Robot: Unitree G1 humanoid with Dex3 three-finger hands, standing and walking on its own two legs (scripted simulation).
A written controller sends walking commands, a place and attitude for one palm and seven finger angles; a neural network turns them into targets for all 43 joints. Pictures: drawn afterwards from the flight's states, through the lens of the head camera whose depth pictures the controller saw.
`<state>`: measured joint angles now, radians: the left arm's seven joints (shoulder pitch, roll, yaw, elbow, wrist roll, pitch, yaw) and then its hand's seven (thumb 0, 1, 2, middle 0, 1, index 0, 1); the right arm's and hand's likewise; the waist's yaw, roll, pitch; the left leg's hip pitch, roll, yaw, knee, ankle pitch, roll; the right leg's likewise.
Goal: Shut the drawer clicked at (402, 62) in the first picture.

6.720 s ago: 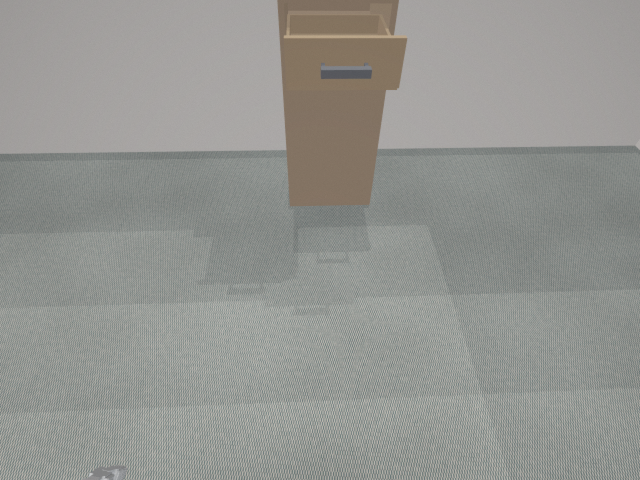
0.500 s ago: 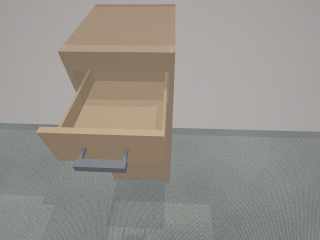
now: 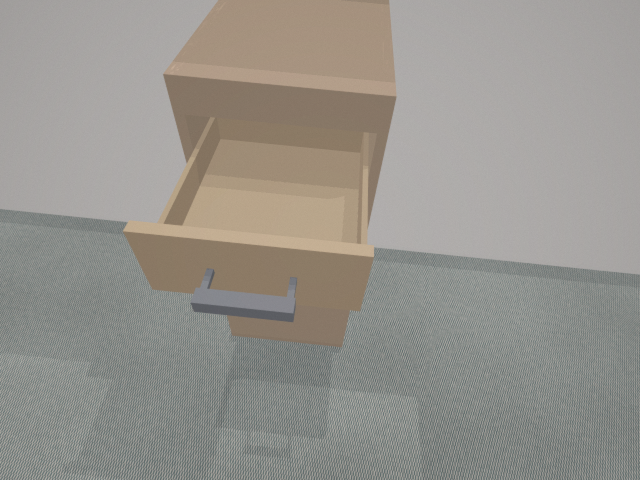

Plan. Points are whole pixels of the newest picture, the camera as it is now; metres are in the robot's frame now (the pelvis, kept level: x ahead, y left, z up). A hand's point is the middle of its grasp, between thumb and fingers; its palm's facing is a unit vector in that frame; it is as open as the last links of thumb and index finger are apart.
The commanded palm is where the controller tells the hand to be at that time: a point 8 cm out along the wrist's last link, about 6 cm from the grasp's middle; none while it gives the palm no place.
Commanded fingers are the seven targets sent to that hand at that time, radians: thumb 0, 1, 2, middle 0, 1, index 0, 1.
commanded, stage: come to a stop and stand still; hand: left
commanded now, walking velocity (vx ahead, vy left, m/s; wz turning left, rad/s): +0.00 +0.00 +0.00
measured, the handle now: (247, 292) +0.35 +0.13 +0.01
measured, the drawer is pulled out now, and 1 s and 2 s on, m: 0.27 0.27 0.27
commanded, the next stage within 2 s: look again from close up in 0.56 s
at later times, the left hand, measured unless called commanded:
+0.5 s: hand out of the picture -0.05 +0.13 -0.18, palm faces +0.02 -0.99 -0.14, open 7.4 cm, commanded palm none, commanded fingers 0.00 0.90 0.90 -0.20 -0.30 -0.20 -0.30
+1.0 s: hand out of the picture -0.02 +0.18 -0.18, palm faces +0.03 -0.98 -0.18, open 7.3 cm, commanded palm none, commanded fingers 0.00 0.90 0.90 -0.20 -0.30 -0.20 -0.30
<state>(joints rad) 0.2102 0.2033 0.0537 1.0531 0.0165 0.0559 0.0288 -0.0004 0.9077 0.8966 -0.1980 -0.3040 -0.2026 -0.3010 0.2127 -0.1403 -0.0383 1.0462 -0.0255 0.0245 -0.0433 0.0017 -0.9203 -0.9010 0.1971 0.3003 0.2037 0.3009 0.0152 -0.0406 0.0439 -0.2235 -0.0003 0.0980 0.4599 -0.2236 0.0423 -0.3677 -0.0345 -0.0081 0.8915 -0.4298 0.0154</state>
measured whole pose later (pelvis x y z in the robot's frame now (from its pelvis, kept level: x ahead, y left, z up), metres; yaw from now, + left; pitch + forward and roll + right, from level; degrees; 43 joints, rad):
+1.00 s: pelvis -0.03 +0.01 -0.01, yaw +0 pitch -1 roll -1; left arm 0.32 0.15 -0.01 1.05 0.01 -0.02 0.04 0.00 0.91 0.90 -0.20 -0.30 -0.20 -0.30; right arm 0.30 -0.15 0.00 1.06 -0.02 0.00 -0.02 0.02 -0.93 -0.90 0.20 0.30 0.20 0.30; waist -0.01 0.00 0.01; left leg -0.29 0.00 0.09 0.54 -0.23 0.05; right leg -0.18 -0.03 -0.05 0.52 -0.32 0.02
